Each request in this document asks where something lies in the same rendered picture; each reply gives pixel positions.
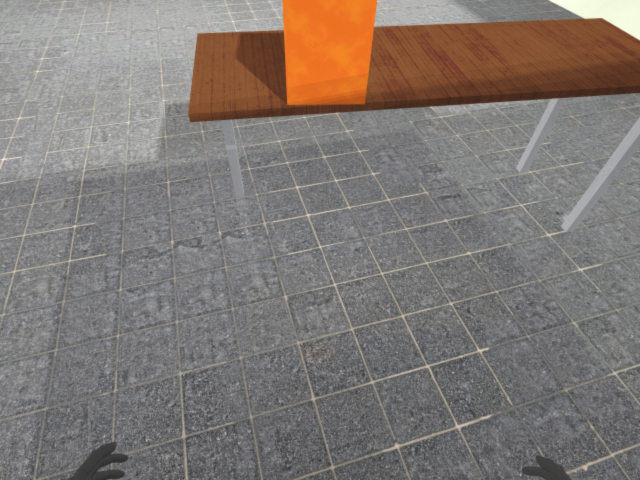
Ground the carton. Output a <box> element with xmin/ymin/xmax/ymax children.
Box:
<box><xmin>283</xmin><ymin>0</ymin><xmax>377</xmax><ymax>105</ymax></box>

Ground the table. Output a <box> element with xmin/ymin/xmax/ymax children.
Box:
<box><xmin>188</xmin><ymin>18</ymin><xmax>640</xmax><ymax>232</ymax></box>

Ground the robot left hand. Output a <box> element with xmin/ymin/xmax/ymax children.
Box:
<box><xmin>70</xmin><ymin>442</ymin><xmax>128</xmax><ymax>480</ymax></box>

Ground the robot right hand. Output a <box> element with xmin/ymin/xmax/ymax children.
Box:
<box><xmin>522</xmin><ymin>455</ymin><xmax>571</xmax><ymax>480</ymax></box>

